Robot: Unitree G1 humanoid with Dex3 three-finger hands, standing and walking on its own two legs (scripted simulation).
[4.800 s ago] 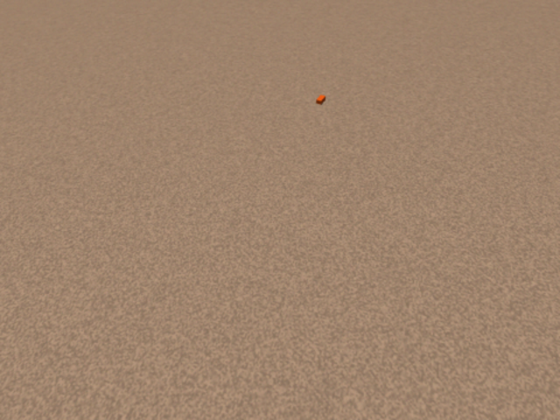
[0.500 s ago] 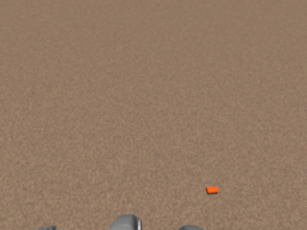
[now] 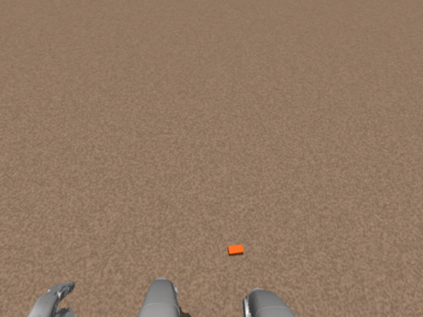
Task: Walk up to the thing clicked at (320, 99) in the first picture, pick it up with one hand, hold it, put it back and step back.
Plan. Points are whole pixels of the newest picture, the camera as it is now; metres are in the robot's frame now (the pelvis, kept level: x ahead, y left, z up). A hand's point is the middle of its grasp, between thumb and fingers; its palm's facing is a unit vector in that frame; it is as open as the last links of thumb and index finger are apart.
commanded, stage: walk up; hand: left
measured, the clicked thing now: (235, 249) +0.44 -0.11 -0.71
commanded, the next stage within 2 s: none
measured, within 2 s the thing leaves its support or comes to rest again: neither
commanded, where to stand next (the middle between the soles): +0.11 -0.39 m, yaw +6 degrees
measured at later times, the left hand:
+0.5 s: hand out of the picture +0.11 +0.09 -0.14, palm faces -0.05 -0.92 -0.38, open 7.4 cm
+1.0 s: hand out of the picture +0.04 -0.13 -0.13, palm faces +0.03 -0.94 -0.33, open 7.4 cm
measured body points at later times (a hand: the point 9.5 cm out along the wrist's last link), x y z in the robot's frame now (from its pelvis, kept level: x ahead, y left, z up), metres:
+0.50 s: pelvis -0.01 -0.21 +0.00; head +0.03 -0.17 +0.45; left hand +0.11 +0.14 -0.11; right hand +0.01 -0.60 -0.04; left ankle +0.05 +0.01 -0.68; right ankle +0.04 -0.41 -0.67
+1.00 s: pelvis -0.01 -0.41 +0.02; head +0.02 -0.38 +0.47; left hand +0.04 -0.08 -0.11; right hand +0.05 -0.75 -0.07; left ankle +0.04 -0.26 -0.68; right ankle +0.03 -0.57 -0.67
